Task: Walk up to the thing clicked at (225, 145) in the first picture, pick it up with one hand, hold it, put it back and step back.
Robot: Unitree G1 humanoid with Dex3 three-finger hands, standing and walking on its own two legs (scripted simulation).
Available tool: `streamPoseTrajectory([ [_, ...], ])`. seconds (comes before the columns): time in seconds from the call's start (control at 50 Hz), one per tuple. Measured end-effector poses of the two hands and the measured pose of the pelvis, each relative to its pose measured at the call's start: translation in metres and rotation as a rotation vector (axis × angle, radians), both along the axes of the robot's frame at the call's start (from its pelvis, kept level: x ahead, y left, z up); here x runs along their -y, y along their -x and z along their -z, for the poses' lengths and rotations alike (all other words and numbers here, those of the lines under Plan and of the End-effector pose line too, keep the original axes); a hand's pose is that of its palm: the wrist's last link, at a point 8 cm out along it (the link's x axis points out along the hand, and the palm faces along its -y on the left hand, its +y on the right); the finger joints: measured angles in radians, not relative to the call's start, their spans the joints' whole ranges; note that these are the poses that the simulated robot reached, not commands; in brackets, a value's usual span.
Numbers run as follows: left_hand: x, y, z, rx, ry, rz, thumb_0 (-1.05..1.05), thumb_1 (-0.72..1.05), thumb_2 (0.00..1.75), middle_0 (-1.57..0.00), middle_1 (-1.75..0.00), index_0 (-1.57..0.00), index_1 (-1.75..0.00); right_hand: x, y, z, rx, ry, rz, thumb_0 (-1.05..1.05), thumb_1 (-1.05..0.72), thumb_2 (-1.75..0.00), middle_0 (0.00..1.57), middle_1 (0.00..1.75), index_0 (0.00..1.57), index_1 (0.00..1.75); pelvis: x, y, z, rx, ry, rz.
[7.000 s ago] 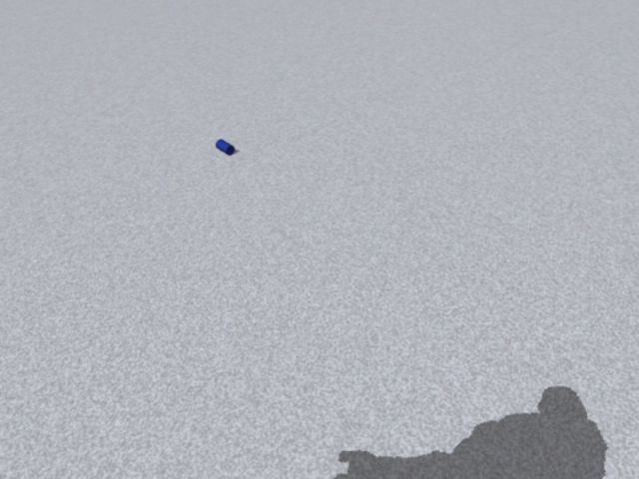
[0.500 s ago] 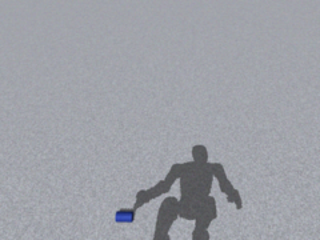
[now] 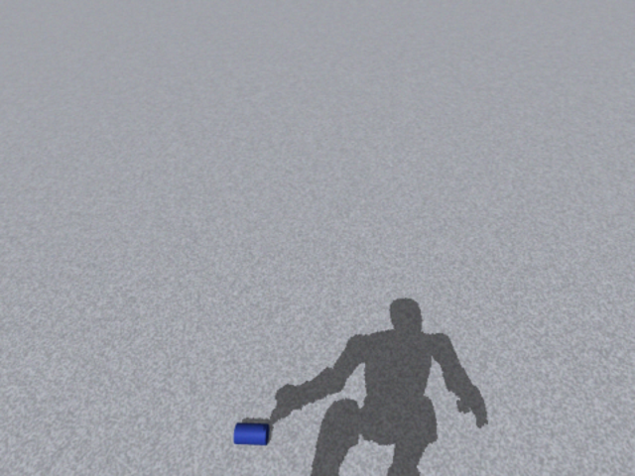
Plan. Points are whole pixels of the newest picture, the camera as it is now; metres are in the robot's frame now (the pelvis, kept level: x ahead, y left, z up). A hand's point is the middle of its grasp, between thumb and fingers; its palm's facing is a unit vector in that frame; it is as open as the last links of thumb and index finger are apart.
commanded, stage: stand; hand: left
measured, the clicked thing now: (251, 433) +0.40 +0.26 -0.76
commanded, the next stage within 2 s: none
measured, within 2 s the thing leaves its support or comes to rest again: neither
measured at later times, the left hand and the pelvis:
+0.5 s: hand out of the picture +0.06 +0.25 -0.15, palm faces -0.01 -0.94 -0.35, open 7.4 cm; pelvis -0.01 -0.01 +0.00, yaw +1 degrees
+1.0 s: hand out of the picture +0.07 +0.24 -0.15, palm faces -0.01 -0.94 -0.35, open 7.4 cm; pelvis -0.01 -0.01 +0.00, yaw +1 degrees
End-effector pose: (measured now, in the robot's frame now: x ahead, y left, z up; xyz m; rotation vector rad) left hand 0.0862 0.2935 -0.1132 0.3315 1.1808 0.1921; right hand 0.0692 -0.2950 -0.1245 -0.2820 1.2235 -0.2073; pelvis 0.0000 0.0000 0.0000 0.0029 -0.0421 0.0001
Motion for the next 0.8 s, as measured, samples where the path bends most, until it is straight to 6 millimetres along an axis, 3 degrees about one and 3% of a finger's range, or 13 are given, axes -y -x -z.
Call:
streamPoseTrajectory([
  [0.4, 0.002, 0.029, 0.002, -0.038, -0.002, -0.026, 0.0, 0.91, 0.9, -0.21, -0.3, -0.2, -0.3, 0.005, 0.015, 0.002, -0.026, 0.001, -0.017, 0.01, -0.9, -0.9, 0.2, 0.3, 0.21, 0.3, 0.005, 0.008, 0.0, 0.001, -0.001, -0.011],
  [0.8, 0.005, 0.027, 0.001, -0.028, -0.004, -0.023, 0.0, 0.91, 0.9, -0.21, -0.3, -0.2, -0.3, 0.008, 0.014, 0.003, -0.022, -0.001, -0.026, 0.01, -0.9, -0.9, 0.2, 0.3, 0.21, 0.3, 0.008, 0.009, 0.001, 0.001, -0.002, -0.015],
])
